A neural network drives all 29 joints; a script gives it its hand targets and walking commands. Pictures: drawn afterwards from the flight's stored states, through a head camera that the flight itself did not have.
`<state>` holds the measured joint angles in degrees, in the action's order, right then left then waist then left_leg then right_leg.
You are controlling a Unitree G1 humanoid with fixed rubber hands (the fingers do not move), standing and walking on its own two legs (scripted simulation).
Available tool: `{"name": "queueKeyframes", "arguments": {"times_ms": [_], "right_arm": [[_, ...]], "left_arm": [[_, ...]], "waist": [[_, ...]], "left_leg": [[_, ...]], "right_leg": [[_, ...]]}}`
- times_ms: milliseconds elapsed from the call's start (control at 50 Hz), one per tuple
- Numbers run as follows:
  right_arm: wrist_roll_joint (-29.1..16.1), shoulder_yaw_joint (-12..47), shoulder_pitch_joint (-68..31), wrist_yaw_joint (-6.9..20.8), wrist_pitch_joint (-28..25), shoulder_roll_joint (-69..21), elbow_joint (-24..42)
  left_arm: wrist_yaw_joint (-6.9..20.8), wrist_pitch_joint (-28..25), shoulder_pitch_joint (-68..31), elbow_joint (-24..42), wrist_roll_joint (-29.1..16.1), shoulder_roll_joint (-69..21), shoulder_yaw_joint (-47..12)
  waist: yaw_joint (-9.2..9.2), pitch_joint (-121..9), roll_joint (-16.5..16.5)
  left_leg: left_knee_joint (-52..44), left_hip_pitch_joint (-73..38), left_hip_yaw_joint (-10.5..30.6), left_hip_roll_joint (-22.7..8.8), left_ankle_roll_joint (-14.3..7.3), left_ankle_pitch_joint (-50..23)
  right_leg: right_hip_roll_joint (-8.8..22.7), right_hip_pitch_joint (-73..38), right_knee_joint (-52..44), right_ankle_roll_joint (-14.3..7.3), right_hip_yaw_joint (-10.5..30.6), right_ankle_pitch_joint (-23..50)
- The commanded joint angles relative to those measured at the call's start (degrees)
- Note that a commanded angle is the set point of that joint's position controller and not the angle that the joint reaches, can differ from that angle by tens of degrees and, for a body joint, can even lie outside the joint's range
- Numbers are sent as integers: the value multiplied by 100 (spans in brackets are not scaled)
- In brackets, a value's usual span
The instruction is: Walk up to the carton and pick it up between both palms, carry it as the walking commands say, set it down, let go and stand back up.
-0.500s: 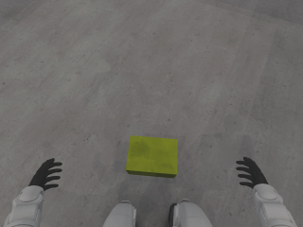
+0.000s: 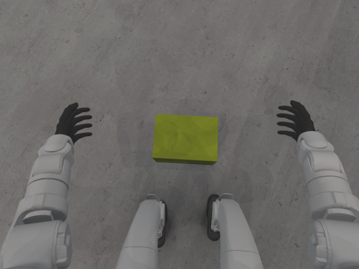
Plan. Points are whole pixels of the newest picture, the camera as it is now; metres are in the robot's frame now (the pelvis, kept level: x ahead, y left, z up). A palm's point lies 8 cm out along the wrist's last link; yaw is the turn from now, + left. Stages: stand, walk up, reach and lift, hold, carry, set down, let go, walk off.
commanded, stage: reach and lift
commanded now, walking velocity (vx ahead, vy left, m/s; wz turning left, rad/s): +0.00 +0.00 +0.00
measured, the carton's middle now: (185, 140) +0.48 +0.01 -0.61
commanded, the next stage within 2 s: none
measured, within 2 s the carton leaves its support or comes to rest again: neither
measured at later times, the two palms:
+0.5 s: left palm (94, 96) +0.49 +0.26 -0.13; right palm (277, 98) +0.50 -0.23 -0.13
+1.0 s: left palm (109, 109) +0.49 +0.26 -0.24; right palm (261, 111) +0.50 -0.23 -0.25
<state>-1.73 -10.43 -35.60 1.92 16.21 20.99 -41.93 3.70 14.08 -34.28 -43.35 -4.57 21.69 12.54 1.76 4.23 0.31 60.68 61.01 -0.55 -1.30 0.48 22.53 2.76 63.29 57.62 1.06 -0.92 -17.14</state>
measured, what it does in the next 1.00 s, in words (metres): lowers itself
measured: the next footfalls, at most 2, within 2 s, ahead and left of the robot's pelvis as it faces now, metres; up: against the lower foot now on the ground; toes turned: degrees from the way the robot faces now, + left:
none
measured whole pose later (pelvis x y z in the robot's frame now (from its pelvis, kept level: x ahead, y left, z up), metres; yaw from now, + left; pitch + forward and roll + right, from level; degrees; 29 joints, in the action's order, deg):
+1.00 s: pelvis -0.02 +0.00 -0.14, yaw +0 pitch +48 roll -1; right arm -2.1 -19.2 -65.2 0.7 10.1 20.9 -50.6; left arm 4.2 9.4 -65.2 -52.3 -4.7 24.4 16.6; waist 1.0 -3.3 -0.1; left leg 89.3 109.1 0.4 -1.1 0.7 28.5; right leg 3.0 111.4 85.6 1.0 -0.2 -22.4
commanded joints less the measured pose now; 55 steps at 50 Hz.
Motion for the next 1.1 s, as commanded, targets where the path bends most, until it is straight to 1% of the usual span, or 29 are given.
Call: {"name": "queueKeyframes", "arguments": {"times_ms": [0, 120, 240, 340, 420, 480, 540, 600, 660, 760, 820, 880, 980, 1080], "right_arm": [[8, -276, -1437, 59, -112, 926, 369], [81, -510, -2195, 56, -317, 896, 146], [78, -704, -2757, -24, -581, 737, -2], [105, -813, -3196, -84, -676, 607, 119], [216, -946, -3046, -112, -707, 503, 179], [276, -1016, -3045, -106, -748, 421, 358], [310, -1059, -3185, -81, -776, 359, 477], [334, -1111, -3202, -48, -787, 343, 353], [327, -1139, -3280, -16, -796, 386, 169], [253, -1118, -3599, 13, -773, 483, -274], [163, -1081, -3864, -8, -757, 588, -401], [67, -1038, -4051, -63, -737, 741, -404], [-142, -881, -4275, -186, -699, 977, -146], [-336, -691, -4569, -266, -660, 1023, -163]], "left_arm": [[-65, -64, -1347, 477, -36, 913, 250], [-47, -242, -2134, 281, -1, 906, 406], [78, -510, -2776, -42, 91, 973, 635], [204, -648, -3290, -157, 90, 1100, 700], [261, -705, -3286, -170, 116, 1126, 741], [290, -750, -3305, -112, 153, 1141, 801], [303, -777, -3452, -71, 178, 1104, 835], [307, -769, -3477, -182, 181, 1018, 818], [300, -748, -3534, -296, 182, 981, 792], [248, -684, -3817, -554, 184, 952, 697], [184, -641, -4053, -559, 146, 1001, 633], [105, -599, -4225, -470, 83, 1130, 583], [-19, -542, -4439, -146, -117, 1402, 462], [-69, -506, -4710, -205, -303, 1480, 297]], "waist": [[-3, -3854, 93], [4, -4535, -21], [63, -5205, -125], [52, -6010, -157], [-32, -6534, -149], [-34, -6677, -128], [-24, -6605, -85], [-60, -6428, -59], [-72, -6243, -38], [-46, -5901, -6], [-41, -6000, 22], [-45, -6343, 37], [-28, -7097, 13], [-12, -6940, -27]], "left_leg": [[-945, -945, -140, 254, 180, -450], [-715, -565, -199, 320, 191, -868], [-463, 6, -259, 363, 143, -1462], [-287, 409, -284, 380, 117, -1981], [-216, 625, -292, 418, 119, -2398], [-190, 881, -291, 429, 118, -2556], [-138, 1102, -280, 419, 124, -2543], [-6, 1314, -263, 401, 146, -2396], [201, 1551, -257, 378, 175, -2129], [767, 2123, -284, 349, 226, -1449], [1204, 2354, -315, 349, 258, -1201], [1624, 2443, -350, 356, 274, -1176], [2182, 2501, -395, 369, 246, -1301], [2628, 2986, -424, 345, 195, -938]], "right_leg": [[-457, -2084, -313, -73, -181, 103], [-494, -1885, -104, -65, -175, 622], [-494, -1861, 153, -36, -88, 1469], [-491, -2063, 334, 16, 12, 2250], [-472, -2334, 452, 37, 76, 2931], [-443, -2348, 539, 34, 118, 3231], [-429, -2040, 615, 38, 103, 3129], [-444, -1550, 736, 46, 38, 2803], [-468, -1022, 935, 42, -33, 2364], [-499, -21, 1483, 17, -136, 1446], [-522, 400, 1901, 5, -186, 1095], [-538, 562, 2316, 1, -226, 1029], [-535, 535, 2903, -8, -254, 1210], [-488, 963, 3367, -8, -257, 917]]}}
